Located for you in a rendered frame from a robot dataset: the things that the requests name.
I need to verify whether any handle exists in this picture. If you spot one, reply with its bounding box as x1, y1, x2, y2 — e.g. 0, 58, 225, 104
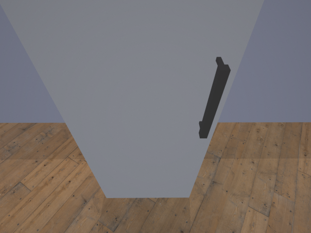
199, 57, 231, 138

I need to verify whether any fridge door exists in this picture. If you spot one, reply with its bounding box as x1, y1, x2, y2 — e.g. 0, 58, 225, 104
0, 0, 264, 198

